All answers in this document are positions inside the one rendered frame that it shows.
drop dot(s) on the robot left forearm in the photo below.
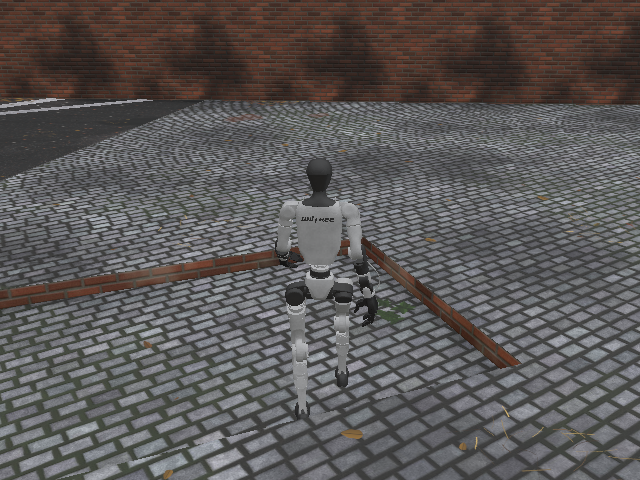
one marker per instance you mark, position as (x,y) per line
(283,256)

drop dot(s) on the right robot hand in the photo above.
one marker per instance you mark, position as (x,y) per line
(372,305)

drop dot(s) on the robot right forearm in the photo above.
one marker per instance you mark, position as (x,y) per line
(363,275)

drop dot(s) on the left robot hand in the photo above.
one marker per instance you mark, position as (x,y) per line
(293,256)

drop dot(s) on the robot left shin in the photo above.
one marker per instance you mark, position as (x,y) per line
(300,377)

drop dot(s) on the right robot upper arm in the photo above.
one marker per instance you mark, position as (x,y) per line
(354,231)

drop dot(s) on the left robot upper arm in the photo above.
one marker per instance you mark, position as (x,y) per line
(287,213)

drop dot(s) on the humanoid robot head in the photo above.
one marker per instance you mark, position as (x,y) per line
(319,172)

